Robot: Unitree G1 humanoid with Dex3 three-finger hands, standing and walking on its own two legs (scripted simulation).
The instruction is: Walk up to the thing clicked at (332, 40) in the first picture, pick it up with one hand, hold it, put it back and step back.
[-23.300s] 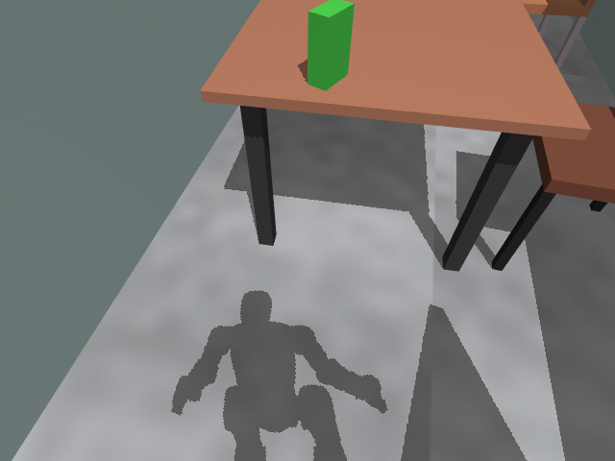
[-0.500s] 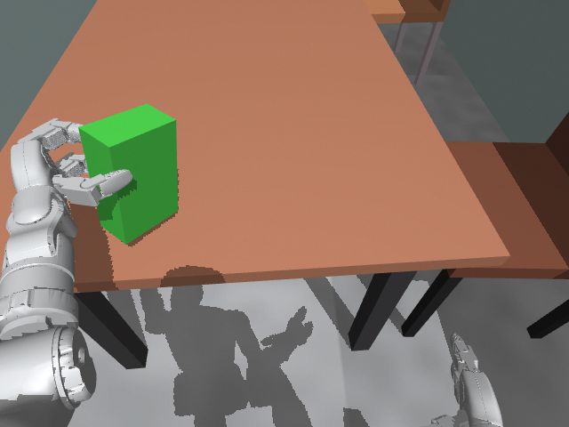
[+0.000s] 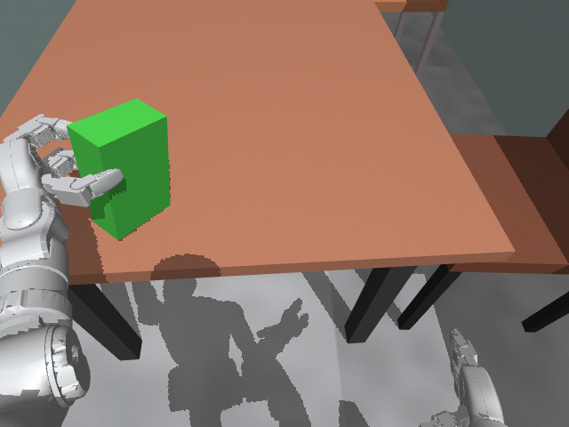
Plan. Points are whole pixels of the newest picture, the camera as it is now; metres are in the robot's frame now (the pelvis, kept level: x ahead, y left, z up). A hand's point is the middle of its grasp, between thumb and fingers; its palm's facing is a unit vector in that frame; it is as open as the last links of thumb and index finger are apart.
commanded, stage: loosen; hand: left
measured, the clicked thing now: (127, 172) +0.48 +0.21 +0.08
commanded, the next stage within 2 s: open in 0.14 s
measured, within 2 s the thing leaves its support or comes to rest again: rests again in 0.36 s
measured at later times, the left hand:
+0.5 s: hand (73, 159) +0.46 +0.26 +0.13, palm faces +0.35 -0.94 +0.02, open 12.3 cm
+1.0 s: hand out of the picture +0.46 +0.31 +0.25, palm faces +0.41 -0.91 +0.01, open 17.4 cm
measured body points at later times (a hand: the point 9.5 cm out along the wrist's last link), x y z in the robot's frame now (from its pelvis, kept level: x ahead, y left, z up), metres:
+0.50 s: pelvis +0.00 +0.00 -0.01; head +0.04 +0.02 +0.44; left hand +0.44 +0.31 +0.13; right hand +0.15 -0.26 -0.06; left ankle +0.00 +0.12 -0.72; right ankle +0.02 -0.14 -0.72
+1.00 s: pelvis +0.02 +0.00 +0.00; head +0.03 +0.01 +0.45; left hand +0.43 +0.36 +0.25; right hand +0.17 -0.26 -0.06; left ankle +0.00 +0.12 -0.72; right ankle +0.02 -0.14 -0.72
